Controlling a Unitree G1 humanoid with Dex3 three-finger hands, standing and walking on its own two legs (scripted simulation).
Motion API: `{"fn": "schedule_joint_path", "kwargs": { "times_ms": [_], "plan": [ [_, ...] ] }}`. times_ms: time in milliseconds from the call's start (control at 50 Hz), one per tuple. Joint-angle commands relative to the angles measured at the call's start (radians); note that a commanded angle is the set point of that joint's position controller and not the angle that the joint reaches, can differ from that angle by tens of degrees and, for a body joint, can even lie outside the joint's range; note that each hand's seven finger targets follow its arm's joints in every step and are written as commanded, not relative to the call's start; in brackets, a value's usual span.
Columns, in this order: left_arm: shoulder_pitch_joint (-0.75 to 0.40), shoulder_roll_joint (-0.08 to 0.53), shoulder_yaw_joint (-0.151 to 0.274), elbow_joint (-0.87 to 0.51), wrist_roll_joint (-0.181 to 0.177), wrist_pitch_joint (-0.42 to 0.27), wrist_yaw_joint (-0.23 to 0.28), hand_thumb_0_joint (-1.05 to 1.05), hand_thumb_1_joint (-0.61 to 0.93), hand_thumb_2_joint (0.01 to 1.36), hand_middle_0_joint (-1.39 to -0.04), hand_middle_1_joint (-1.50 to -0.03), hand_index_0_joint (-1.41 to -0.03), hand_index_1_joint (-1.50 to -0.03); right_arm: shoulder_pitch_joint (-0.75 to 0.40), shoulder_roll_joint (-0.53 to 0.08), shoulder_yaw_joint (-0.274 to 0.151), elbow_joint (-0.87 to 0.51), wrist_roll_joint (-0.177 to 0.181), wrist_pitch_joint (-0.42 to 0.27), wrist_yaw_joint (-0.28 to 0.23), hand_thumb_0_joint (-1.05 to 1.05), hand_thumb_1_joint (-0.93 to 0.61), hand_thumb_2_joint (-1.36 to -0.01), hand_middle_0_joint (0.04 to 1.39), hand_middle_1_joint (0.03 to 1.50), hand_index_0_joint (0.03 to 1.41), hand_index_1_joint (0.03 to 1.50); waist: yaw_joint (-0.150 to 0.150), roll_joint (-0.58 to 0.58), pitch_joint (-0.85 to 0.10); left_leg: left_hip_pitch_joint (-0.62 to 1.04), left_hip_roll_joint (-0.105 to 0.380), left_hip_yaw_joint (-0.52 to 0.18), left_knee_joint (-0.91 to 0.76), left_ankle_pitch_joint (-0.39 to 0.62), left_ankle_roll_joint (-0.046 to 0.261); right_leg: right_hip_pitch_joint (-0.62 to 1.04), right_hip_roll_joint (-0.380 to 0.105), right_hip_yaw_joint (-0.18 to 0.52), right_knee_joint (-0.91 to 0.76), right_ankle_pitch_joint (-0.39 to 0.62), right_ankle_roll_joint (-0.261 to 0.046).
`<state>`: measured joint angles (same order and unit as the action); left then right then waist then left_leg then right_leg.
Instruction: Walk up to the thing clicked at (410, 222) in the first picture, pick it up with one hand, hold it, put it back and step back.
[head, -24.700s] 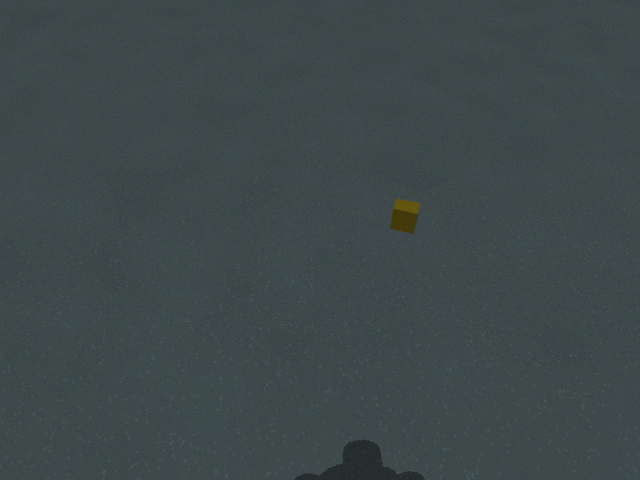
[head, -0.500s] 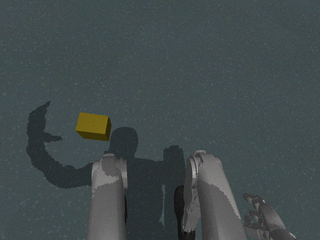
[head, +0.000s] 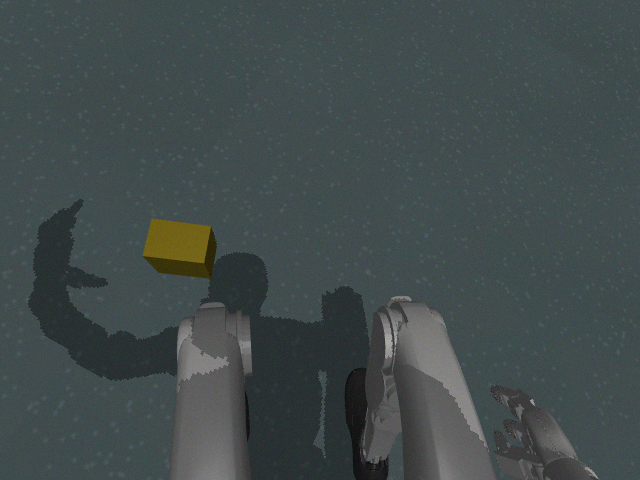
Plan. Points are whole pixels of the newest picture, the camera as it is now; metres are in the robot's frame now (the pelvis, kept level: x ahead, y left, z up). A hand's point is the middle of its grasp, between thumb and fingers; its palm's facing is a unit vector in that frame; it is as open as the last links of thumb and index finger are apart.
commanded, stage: go down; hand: left
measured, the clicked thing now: (183, 250) +0.46 +0.23 -0.34
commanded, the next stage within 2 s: hold in 1.34 s
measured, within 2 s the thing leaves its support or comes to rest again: neither
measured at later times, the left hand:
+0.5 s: hand out of the picture +0.34 +0.41 +0.01, palm faces -0.01 -0.87 -0.49, open 15.4 cm
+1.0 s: hand out of the picture +0.34 +0.42 +0.01, palm faces +0.03 -0.90 -0.44, open 15.7 cm
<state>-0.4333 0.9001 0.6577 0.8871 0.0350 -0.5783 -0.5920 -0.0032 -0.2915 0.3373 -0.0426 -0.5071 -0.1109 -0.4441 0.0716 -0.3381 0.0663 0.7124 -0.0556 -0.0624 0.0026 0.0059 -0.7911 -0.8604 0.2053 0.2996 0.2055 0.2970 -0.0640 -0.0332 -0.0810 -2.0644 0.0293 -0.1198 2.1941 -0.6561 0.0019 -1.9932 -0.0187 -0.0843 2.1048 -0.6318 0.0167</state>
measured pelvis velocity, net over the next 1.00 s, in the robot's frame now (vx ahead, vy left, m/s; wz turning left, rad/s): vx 0.00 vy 0.00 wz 0.00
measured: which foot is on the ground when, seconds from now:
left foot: down 0.00-1.00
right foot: down 0.00-1.00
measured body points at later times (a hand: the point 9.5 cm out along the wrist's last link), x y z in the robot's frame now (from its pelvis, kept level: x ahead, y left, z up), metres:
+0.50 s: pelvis +0.00 +0.00 -0.01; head +0.19 +0.08 +0.39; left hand +0.34 +0.46 +0.04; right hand +0.18 -0.27 -0.11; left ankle +0.09 +0.12 -0.37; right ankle +0.12 -0.13 -0.37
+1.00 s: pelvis +0.00 +0.00 -0.01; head +0.20 +0.08 +0.39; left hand +0.33 +0.47 +0.03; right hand +0.19 -0.27 -0.10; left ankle +0.09 +0.12 -0.37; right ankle +0.12 -0.13 -0.37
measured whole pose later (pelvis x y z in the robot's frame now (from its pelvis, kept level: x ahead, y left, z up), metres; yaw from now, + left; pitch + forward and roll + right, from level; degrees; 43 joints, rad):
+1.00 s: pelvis +0.00 +0.00 -0.01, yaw +0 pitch +29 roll -8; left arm -0.40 0.91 0.72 0.88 -0.08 -0.56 -0.69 0.00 -0.38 0.29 -0.06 -0.46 -0.16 -0.37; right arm 0.04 -0.35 0.10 0.69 -0.05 -0.13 -0.02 0.01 -0.81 -0.86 0.21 0.30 0.21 0.30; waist -0.05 -0.04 -0.07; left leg -2.08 0.03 -0.13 2.22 -0.66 0.00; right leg -2.01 -0.02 -0.09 2.13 -0.63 0.02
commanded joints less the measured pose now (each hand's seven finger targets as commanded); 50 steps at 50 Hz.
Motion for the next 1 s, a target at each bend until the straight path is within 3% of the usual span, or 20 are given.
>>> {"fn": "schedule_joint_path", "kwargs": {
  "times_ms": [0,20,60,160,200,280,300,320,400,440,460,580,620,700,800,840,940,980],
  "plan": [
    [-0.166,0.425,0.113,-0.199,-0.057,-0.061,0.012,0.000,-0.301,0.332,-0.033,-0.522,-0.100,-0.449,0.090,-0.237,-0.084,-0.064,-0.002,-0.026,-0.016,0.000,-0.795,-0.866,0.200,0.300,0.200,0.300,0.043,0.263,-0.604,0.464,0.001,0.033,-0.318,0.054,0.028,0.253,0.033,-0.014,-0.196,0.059,-0.059],
    [-0.158,0.400,0.101,-0.186,-0.058,-0.059,0.007,0.000,-0.297,0.319,-0.026,-0.507,-0.097,-0.433,0.094,-0.236,-0.085,-0.056,-0.001,-0.028,-0.017,0.000,-0.792,-0.866,0.200,0.300,0.200,0.300,0.037,0.270,-0.588,0.473,0.002,0.029,-0.322,0.055,0.026,0.237,0.033,-0.017,-0.196,0.063,-0.058],
    [-0.155,0.415,0.112,-0.207,-0.061,-0.061,0.004,0.000,-0.300,0.320,-0.027,-0.510,-0.100,-0.434,0.084,-0.245,-0.087,-0.067,0.000,-0.032,-0.018,0.000,-0.791,-0.865,0.200,0.300,0.200,0.300,0.049,0.294,-0.588,0.490,0.005,0.015,-0.340,0.042,0.022,0.221,0.032,-0.020,-0.182,0.059,-0.060],
    [-0.141,0.374,0.090,-0.166,-0.075,-0.055,-0.010,0.000,-0.313,0.302,-0.027,-0.487,-0.098,-0.412,0.082,-0.239,-0.083,-0.062,0.002,-0.039,-0.018,0.000,-0.791,-0.865,0.200,0.300,0.200,0.300,0.032,0.266,-0.547,0.466,0.005,0.010,-0.335,0.019,0.024,0.206,0.032,-0.023,-0.186,0.042,-0.057],
    [-0.161,0.413,0.116,-0.198,-0.082,-0.061,-0.012,0.000,-0.319,0.304,-0.028,-0.480,-0.098,-0.407,0.068,-0.244,-0.081,-0.076,0.000,-0.044,-0.019,0.000,-0.793,-0.866,0.200,0.300,0.200,0.300,0.040,0.258,-0.575,0.454,0.000,0.021,-0.322,0.013,0.028,0.223,0.033,-0.019,-0.193,0.033,-0.056],
    [-0.163,0.414,0.113,-0.204,-0.086,-0.064,-0.023,0.000,-0.309,0.311,-0.026,-0.516,-0.103,-0.434,0.073,-0.246,-0.080,-0.072,0.000,-0.050,-0.022,0.000,-0.798,-0.866,0.200,0.300,0.200,0.300,0.044,0.283,-0.590,0.480,0.001,0.016,-0.330,0.023,0.022,0.211,0.033,-0.020,-0.182,0.043,-0.059],
    [-0.151,0.382,0.091,-0.200,-0.089,-0.059,-0.028,0.000,-0.309,0.298,-0.023,-0.486,-0.097,-0.409,0.075,-0.243,-0.082,-0.068,-0.001,-0.051,-0.022,0.000,-0.794,-0.866,0.200,0.300,0.200,0.300,0.037,0.283,-0.584,0.482,0.001,0.023,-0.327,0.019,0.023,0.213,0.034,-0.016,-0.192,0.040,-0.058],
    [-0.132,0.371,0.096,-0.179,-0.094,-0.057,-0.032,0.000,-0.322,0.308,-0.022,-0.491,-0.098,-0.413,0.065,-0.249,-0.081,-0.072,0.001,-0.054,-0.023,0.000,-0.797,-0.867,0.200,0.300,0.200,0.300,0.037,0.284,-0.556,0.482,0.002,0.012,-0.335,0.016,0.022,0.193,0.033,-0.020,-0.182,0.044,-0.058],
    [-0.149,0.427,0.140,-0.203,-0.111,-0.060,-0.036,0.000,-0.333,0.296,-0.026,-0.470,-0.101,-0.393,0.066,-0.245,-0.074,-0.077,0.000,-0.058,-0.024,0.000,-0.795,-0.866,0.200,0.300,0.200,0.300,0.051,0.254,-0.592,0.454,-0.004,0.033,-0.302,0.047,0.027,0.241,0.033,-0.015,-0.191,0.055,-0.056],
    [-0.136,0.414,0.134,-0.187,-0.117,-0.055,-0.041,0.000,-0.326,0.308,-0.029,-0.493,-0.108,-0.412,0.068,-0.242,-0.073,-0.073,0.001,-0.062,-0.026,0.000,-0.798,-0.866,0.200,0.300,0.200,0.300,0.048,0.247,-0.586,0.441,-0.005,0.041,-0.305,0.029,0.029,0.242,0.036,-0.013,-0.197,0.037,-0.058],
    [-0.146,0.436,0.143,-0.201,-0.118,-0.057,-0.043,0.000,-0.327,0.308,-0.025,-0.492,-0.106,-0.409,0.060,-0.247,-0.072,-0.080,0.001,-0.064,-0.027,0.000,-0.799,-0.867,0.200,0.300,0.200,0.300,0.053,0.259,-0.581,0.441,-0.003,0.033,-0.317,0.012,0.028,0.233,0.037,-0.015,-0.192,0.026,-0.058],
    [-0.112,0.411,0.136,-0.160,-0.127,-0.041,-0.059,0.000,-0.332,0.302,-0.026,-0.492,-0.116,-0.403,0.063,-0.248,-0.067,-0.080,0.002,-0.076,-0.031,0.000,-0.801,-0.867,0.200,0.300,0.200,0.300,0.043,0.253,-0.571,0.439,-0.003,0.029,-0.308,0.038,0.027,0.228,0.039,-0.023,-0.187,0.047,-0.058],
    [-0.138,0.439,0.147,-0.194,-0.129,-0.044,-0.064,0.000,-0.344,0.300,-0.025,-0.478,-0.115,-0.390,0.067,-0.255,-0.067,-0.078,0.003,-0.076,-0.033,0.000,-0.800,-0.867,0.200,0.300,0.200,0.300,0.053,0.286,-0.591,0.474,0.001,0.018,-0.320,0.047,0.021,0.217,0.037,-0.022,-0.172,0.057,-0.060],
    [-0.126,0.398,0.132,-0.197,-0.146,-0.034,-0.072,0.000,-0.364,0.302,-0.035,-0.478,-0.130,-0.387,0.070,-0.253,-0.070,-0.077,0.006,-0.084,-0.037,0.000,-0.802,-0.867,0.200,0.300,0.200,0.300,0.041,0.276,-0.585,0.471,-0.001,0.020,-0.317,0.032,0.023,0.216,0.037,-0.022,-0.185,0.050,-0.056],
    [-0.107,0.425,0.163,-0.197,-0.152,-0.031,-0.070,0.000,-0.402,0.307,-0.044,-0.459,-0.133,-0.375,0.062,-0.258,-0.064,-0.082,0.008,-0.089,-0.039,0.000,-0.807,-0.867,0.200,0.300,0.200,0.300,0.060,0.290,-0.586,0.491,0.001,0.004,-0.326,0.059,0.018,0.195,0.036,-0.027,-0.161,0.069,-0.058],
    [-0.118,0.417,0.160,-0.211,-0.158,-0.030,-0.073,0.000,-0.392,0.299,-0.061,-0.459,-0.156,-0.371,0.067,-0.251,-0.065,-0.081,0.007,-0.089,-0.040,0.000,-0.806,-0.868,0.200,0.300,0.200,0.300,0.051,0.275,-0.607,0.485,-0.001,0.015,-0.307,0.082,0.020,0.210,0.036,-0.024,-0.169,0.080,-0.058],
    [-0.134,0.436,0.169,-0.173,-0.161,-0.030,-0.081,0.000,-0.424,0.273,-0.072,-0.429,-0.167,-0.342,0.061,-0.256,-0.061,-0.074,0.004,-0.094,-0.044,0.000,-0.813,-0.869,0.200,0.300,0.200,0.300,0.044,0.269,-0.550,0.436,0.000,0.018,-0.310,0.014,0.025,0.199,0.039,-0.024,-0.172,0.028,-0.057],
    [-0.132,0.457,0.180,-0.188,-0.164,-0.032,-0.084,0.000,-0.404,0.282,-0.063,-0.437,-0.161,-0.347,0.052,-0.252,-0.050,-0.082,0.002,-0.096,-0.044,0.000,-0.811,-0.868,0.200,0.300,0.200,0.300,0.058,0.281,-0.573,0.444,-0.001,0.019,-0.308,0.026,0.024,0.204,0.039,-0.022,-0.165,0.040,-0.058]
  ]
}}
